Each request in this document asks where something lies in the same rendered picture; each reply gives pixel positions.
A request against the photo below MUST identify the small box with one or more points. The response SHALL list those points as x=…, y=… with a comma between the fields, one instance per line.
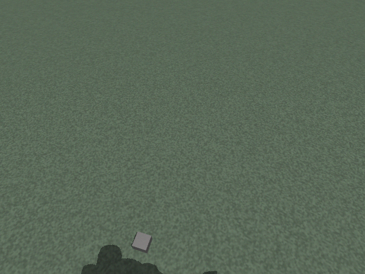
x=142, y=242

